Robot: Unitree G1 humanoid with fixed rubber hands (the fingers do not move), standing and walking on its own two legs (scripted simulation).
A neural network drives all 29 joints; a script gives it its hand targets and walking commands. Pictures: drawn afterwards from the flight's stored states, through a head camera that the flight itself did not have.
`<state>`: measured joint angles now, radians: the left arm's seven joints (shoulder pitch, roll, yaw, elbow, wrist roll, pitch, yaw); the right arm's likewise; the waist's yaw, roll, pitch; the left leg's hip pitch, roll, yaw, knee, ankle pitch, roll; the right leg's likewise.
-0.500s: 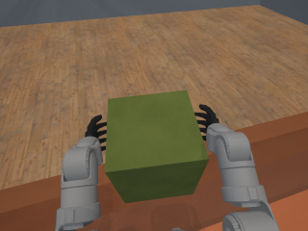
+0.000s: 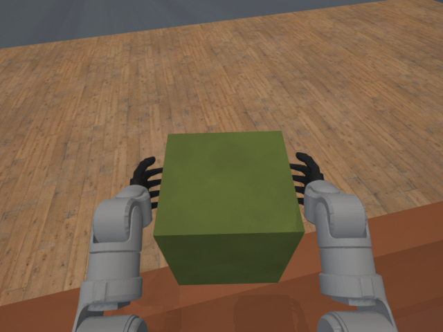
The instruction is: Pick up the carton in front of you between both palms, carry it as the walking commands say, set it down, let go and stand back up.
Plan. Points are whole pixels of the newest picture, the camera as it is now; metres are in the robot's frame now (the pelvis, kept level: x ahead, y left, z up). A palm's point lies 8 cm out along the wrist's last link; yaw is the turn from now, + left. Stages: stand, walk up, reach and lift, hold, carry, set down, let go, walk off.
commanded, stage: carry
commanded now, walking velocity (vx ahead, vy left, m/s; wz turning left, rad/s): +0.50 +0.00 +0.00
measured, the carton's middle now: (226, 213) +0.35 +0.00 +0.04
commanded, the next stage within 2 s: none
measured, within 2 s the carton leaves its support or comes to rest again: neither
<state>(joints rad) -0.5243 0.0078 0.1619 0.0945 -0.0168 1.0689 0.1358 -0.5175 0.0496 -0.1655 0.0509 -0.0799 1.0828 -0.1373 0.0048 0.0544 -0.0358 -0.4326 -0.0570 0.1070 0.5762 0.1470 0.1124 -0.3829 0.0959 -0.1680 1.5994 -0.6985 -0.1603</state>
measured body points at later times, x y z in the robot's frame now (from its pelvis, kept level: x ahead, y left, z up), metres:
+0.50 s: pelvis +0.37 -0.04 -0.19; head +0.36 -0.04 +0.26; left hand +0.71 +0.13 -0.08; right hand +0.74 -0.17 -0.08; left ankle +0.20 +0.06 -0.68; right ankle +0.44 -0.09 -0.91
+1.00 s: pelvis +0.74 -0.02 -0.37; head +0.73 -0.03 +0.08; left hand +1.10 +0.11 -0.27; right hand +1.07 -0.19 -0.28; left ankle +0.71 +0.02 -1.07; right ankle +0.70 -0.13 -0.95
